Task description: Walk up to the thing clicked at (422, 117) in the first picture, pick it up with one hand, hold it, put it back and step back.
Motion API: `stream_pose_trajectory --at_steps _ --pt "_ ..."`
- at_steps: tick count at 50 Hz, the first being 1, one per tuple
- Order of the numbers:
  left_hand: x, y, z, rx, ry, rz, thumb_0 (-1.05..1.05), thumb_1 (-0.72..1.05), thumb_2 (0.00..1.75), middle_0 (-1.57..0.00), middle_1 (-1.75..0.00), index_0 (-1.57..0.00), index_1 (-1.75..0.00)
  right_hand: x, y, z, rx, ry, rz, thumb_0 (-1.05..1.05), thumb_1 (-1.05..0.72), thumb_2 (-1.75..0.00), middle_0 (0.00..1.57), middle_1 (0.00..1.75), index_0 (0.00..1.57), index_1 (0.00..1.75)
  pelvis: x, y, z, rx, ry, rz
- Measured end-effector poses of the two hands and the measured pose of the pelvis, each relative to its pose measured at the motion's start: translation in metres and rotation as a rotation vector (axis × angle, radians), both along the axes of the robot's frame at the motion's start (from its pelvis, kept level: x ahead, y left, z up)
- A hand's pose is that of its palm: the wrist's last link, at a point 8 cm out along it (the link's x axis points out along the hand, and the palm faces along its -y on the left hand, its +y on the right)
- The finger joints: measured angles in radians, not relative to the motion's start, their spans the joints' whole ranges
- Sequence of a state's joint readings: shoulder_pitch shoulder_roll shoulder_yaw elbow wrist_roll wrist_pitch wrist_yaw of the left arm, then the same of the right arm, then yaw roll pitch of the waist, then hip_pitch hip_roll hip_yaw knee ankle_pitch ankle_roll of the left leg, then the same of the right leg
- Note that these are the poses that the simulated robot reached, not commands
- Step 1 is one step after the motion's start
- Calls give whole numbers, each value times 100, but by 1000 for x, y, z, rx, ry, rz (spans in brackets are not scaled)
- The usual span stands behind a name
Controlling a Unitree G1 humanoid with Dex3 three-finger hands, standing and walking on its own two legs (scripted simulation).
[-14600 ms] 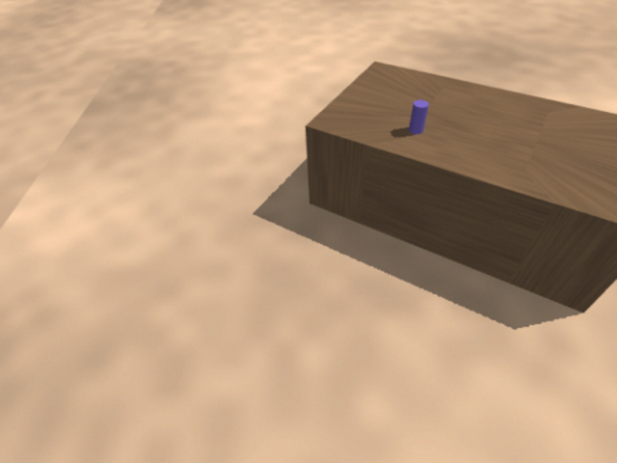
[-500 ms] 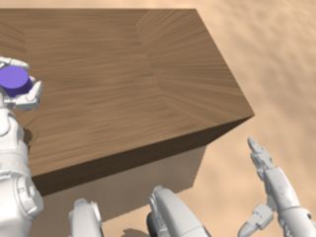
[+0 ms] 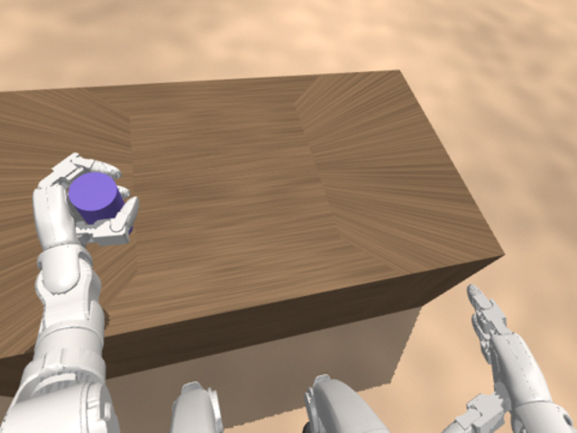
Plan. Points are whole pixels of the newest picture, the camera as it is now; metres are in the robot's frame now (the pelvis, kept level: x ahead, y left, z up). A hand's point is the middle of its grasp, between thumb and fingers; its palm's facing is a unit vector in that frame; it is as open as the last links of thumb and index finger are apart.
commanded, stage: lift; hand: left
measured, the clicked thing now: (104, 210) +0.46 +0.20 +0.00
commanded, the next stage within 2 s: hold in 0.92 s
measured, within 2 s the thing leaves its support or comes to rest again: neither
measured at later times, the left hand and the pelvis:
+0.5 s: hand (103, 227) +0.38 +0.18 +0.08, palm faces +0.14 -0.99 -0.02, open 7.4 cm; pelvis +0.01 -0.01 +0.04, yaw +1 degrees
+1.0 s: hand (102, 231) +0.36 +0.17 +0.10, palm faces +0.14 -0.99 -0.02, open 7.4 cm; pelvis +0.02 -0.01 +0.06, yaw +1 degrees
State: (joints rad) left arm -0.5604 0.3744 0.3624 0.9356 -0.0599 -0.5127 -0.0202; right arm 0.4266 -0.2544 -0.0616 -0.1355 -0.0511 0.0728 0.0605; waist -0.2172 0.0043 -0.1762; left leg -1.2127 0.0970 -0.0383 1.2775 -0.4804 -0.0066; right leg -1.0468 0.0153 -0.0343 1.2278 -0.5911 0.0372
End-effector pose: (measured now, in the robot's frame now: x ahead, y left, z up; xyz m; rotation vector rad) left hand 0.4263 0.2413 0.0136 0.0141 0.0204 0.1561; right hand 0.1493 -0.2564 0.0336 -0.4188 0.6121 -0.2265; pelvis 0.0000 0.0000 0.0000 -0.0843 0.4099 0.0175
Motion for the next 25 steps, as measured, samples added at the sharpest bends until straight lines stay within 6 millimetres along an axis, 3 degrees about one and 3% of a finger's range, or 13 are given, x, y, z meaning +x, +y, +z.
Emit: stream_pose_trajectory --at_steps 13,25 --pt "-48 -7 41 5 -12 -4 -2 -18 123 -82 -112 -92 -116 7 2 4 86 6 11 -1 52 -5 5 5 6 5 5 -4 27 34 -92 9" --pt "-72 -15 65 5 -28 -13 -2 -18 123 -83 -112 -92 -116 7 -1 2 128 42 -2 -1 52 -5 5 5 6 5 8 -9 42 55 -141 6"
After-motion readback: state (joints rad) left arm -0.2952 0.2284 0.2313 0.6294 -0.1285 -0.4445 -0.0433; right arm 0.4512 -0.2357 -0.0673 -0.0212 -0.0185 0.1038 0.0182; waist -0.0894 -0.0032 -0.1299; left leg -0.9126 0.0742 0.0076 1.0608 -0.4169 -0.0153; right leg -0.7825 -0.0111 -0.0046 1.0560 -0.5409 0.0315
